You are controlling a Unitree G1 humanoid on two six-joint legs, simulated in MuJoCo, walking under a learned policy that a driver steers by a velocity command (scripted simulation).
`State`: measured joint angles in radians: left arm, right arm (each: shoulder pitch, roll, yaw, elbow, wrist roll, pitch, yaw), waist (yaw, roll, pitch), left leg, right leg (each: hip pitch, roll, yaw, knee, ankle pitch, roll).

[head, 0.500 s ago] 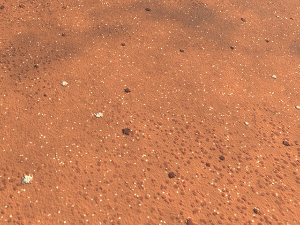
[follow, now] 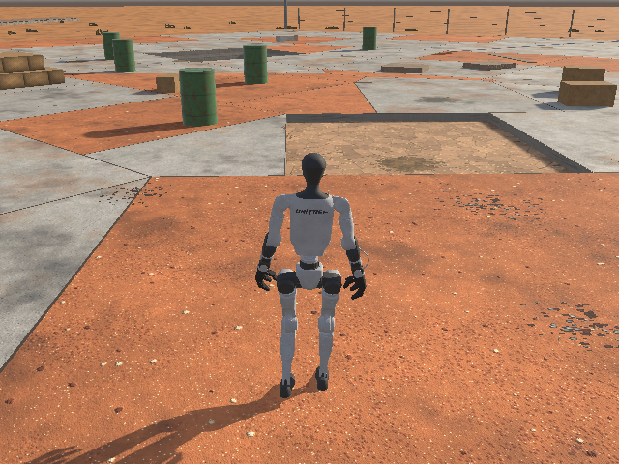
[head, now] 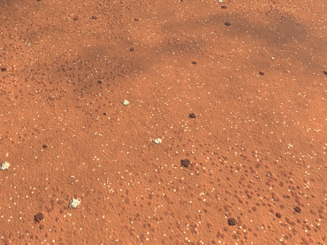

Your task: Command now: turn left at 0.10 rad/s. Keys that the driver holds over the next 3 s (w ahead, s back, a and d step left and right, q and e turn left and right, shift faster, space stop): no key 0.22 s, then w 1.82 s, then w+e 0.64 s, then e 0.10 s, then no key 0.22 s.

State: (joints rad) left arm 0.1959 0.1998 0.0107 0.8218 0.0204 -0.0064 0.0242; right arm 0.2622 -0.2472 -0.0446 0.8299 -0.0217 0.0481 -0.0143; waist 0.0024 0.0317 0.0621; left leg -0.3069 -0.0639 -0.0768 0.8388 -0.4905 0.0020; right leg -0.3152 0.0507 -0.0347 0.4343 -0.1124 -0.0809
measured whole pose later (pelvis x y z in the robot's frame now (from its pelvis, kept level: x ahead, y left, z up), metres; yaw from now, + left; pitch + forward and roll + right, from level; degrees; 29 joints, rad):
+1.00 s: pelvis +0.32 -0.04 -0.01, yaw -1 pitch +1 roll +0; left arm 0.52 0.15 0.01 1.09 0.02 -0.10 0.01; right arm -0.03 -0.18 -0.02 0.88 -0.02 -0.05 0.03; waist 0.06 0.00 0.07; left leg -0.53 -0.02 0.12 0.56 -0.09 0.12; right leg 0.18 0.07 -0.04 0.23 -0.41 -0.07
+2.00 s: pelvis +0.87 -0.08 +0.01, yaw -1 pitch +0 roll -1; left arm 0.47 0.16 0.03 1.08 0.01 -0.10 0.00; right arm 0.06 -0.19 -0.03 0.92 -0.02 -0.04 0.03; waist 0.05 0.04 0.04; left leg -0.62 0.09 0.04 0.71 -0.03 0.04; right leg 0.05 0.09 -0.09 0.18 -0.24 -0.09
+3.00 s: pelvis +1.34 -0.15 +0.01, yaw -27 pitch +0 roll +0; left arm 0.27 0.24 0.06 0.92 0.01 -0.04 0.01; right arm 0.14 -0.24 -0.05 0.83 -0.03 -0.01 -0.01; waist 0.02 0.04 0.10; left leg -0.62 0.10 -0.02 0.99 -0.23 -0.03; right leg -0.16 0.13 -0.01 0.33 -0.17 -0.14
